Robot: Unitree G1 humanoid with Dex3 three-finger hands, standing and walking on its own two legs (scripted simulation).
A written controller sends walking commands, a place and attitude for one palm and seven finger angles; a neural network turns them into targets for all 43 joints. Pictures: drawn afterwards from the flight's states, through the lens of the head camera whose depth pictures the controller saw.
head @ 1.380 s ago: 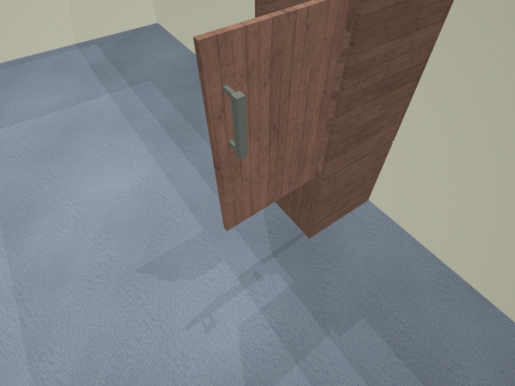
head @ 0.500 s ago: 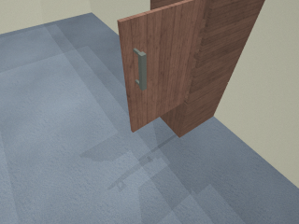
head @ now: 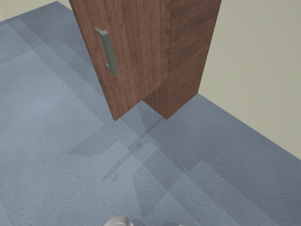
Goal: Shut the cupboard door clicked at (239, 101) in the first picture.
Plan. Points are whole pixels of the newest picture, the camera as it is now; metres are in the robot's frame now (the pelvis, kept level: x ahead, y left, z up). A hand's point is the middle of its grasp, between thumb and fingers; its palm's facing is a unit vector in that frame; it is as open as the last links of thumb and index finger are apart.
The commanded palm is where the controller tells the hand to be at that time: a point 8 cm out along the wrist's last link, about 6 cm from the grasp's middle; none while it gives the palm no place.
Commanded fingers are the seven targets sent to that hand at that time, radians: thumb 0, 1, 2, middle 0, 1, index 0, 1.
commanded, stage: walk to a spot facing it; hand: left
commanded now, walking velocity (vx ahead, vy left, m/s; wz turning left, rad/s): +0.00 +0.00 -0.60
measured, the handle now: (106, 52) +0.62 +0.21 +0.09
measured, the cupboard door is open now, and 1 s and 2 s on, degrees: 92 92 92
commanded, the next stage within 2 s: none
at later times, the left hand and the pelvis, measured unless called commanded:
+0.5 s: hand (87, 222) +0.13 +0.21 -0.15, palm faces -0.19 -0.95 -0.25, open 7.4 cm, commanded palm none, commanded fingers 0.00 0.90 0.90 -0.20 -0.30 -0.20 -0.30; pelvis -0.01 +0.01 +0.02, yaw -16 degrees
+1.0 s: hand (126, 199) +0.20 +0.11 -0.15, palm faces -0.56 -0.81 -0.17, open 7.4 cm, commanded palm none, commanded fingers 0.00 0.90 0.90 -0.20 -0.30 -0.20 -0.30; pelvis +0.00 +0.00 +0.02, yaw -35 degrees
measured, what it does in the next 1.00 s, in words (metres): steps on the spot, turning right: left foot, then right foot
